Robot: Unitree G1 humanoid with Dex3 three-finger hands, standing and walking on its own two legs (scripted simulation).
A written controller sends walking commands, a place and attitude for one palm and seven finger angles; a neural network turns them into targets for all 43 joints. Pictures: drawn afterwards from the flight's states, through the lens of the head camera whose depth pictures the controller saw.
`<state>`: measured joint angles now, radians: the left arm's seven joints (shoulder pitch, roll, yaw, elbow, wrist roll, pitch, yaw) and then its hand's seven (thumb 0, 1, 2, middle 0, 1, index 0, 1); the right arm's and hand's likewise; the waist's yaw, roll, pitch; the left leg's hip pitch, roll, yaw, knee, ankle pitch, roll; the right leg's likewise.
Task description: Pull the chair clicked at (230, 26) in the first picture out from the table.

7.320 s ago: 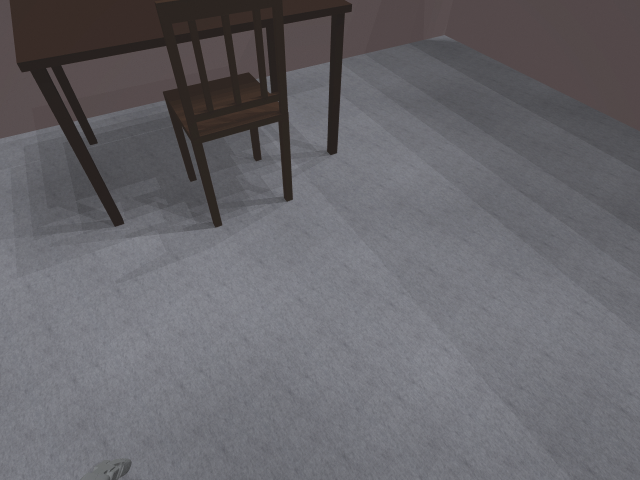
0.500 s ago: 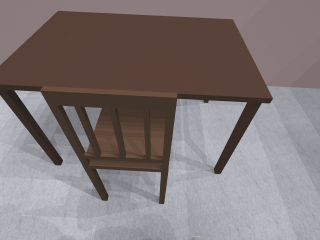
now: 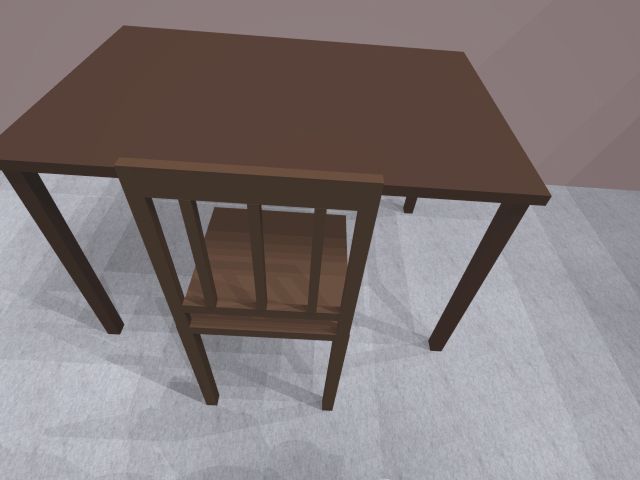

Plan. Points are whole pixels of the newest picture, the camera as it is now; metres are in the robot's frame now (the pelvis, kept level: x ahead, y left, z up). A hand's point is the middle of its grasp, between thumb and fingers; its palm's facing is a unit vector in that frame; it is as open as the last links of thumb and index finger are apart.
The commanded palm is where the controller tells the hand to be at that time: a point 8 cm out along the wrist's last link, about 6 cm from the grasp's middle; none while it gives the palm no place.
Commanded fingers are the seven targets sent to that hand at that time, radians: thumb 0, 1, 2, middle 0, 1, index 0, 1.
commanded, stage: come to a stop and stand still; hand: left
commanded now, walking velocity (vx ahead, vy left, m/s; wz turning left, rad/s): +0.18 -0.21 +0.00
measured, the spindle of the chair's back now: (258, 260) +0.49 +0.14 -0.06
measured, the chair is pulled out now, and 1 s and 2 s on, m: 0.00 0.00 0.00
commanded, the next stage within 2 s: look again from close up in 0.48 s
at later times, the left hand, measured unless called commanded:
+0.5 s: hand out of the picture +0.00 +0.20 -0.15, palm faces -0.05 -0.98 -0.17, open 7.3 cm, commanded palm none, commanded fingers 0.00 0.90 0.90 -0.20 -0.30 -0.20 -0.30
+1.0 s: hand out of the picture +0.02 +0.15 -0.15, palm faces +0.01 -0.98 -0.22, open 7.2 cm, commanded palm none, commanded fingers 0.00 0.90 0.90 -0.20 -0.30 -0.20 -0.30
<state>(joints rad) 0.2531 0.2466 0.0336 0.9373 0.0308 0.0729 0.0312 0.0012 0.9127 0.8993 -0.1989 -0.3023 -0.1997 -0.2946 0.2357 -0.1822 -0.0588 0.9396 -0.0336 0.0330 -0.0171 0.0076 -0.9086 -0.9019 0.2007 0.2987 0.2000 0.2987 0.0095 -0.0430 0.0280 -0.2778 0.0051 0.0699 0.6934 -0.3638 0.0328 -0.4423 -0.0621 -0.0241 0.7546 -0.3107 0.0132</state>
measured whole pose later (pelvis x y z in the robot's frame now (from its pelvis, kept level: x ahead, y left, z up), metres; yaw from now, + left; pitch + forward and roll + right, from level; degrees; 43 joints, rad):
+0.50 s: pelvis -0.02 +0.03 +0.02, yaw -2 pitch +0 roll +0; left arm 0.33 0.16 0.02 0.98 0.04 0.04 -0.01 0.01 0.92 0.90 -0.20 -0.30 -0.20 -0.29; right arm 0.38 -0.15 -0.03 1.02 -0.03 -0.01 -0.04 0.01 -0.91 -0.90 0.20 0.30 0.20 0.30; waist -0.03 0.00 0.00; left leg -0.25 -0.02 0.12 0.45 -0.21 0.08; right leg -0.42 -0.03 -0.03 0.85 -0.34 -0.02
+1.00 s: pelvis +0.00 -0.02 +0.02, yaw -1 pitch -1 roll +1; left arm 0.29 0.15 0.00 1.09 0.01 -0.03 0.04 0.00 0.94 0.90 -0.20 -0.30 -0.20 -0.29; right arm 0.29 -0.13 -0.01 1.15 -0.01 -0.01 -0.03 0.01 -0.91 -0.90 0.20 0.30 0.20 0.30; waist -0.01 0.01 0.02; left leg -0.17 0.03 0.07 0.43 -0.24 -0.01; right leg -0.20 -0.02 -0.07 0.46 -0.25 -0.02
